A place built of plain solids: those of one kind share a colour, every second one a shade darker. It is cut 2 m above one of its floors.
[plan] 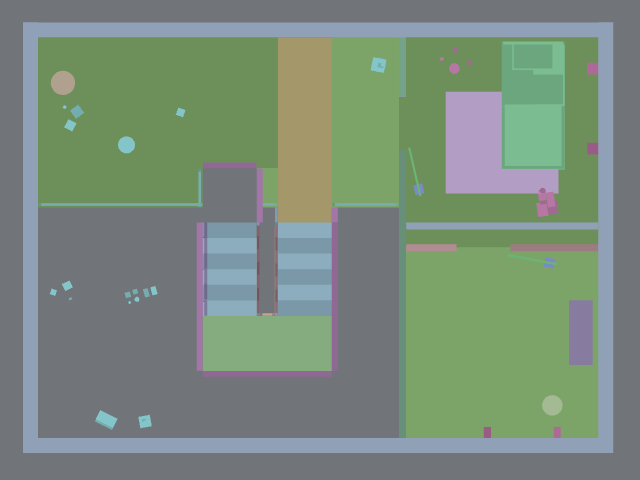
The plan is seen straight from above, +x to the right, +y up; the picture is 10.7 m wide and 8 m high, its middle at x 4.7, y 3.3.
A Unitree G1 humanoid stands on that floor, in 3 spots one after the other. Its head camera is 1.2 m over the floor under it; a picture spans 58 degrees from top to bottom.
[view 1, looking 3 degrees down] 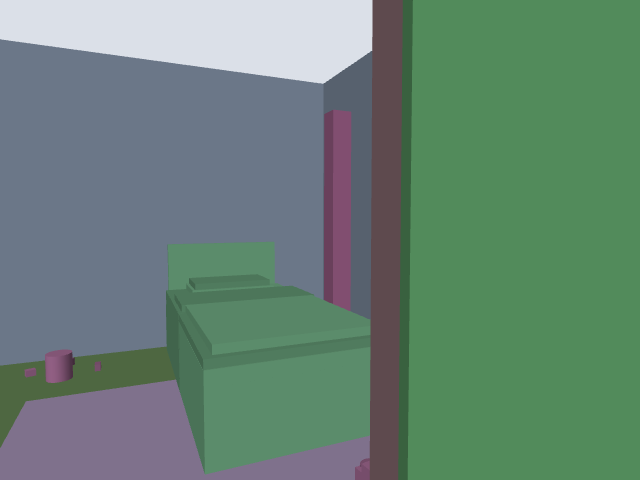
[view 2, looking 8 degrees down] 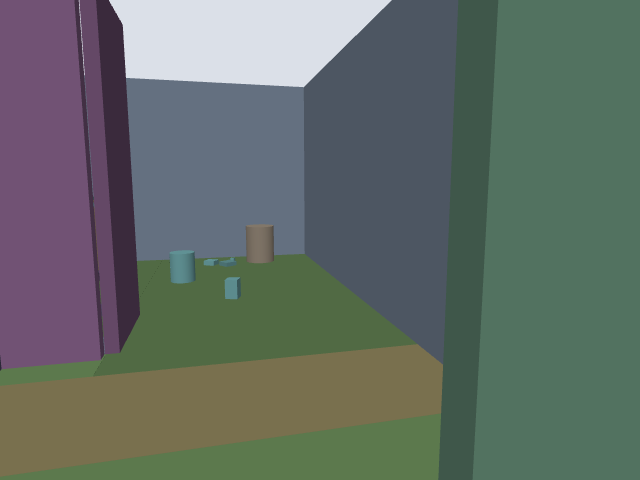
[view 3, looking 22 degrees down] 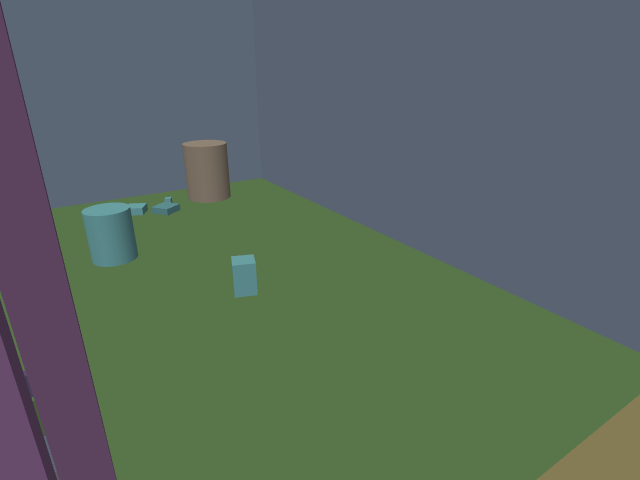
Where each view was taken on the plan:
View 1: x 7.42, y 2.47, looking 66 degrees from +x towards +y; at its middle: wall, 4.61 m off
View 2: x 6.78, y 5.25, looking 166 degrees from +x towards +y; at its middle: wall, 5.98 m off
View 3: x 4.45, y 4.59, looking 147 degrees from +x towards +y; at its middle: upper_floor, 3.21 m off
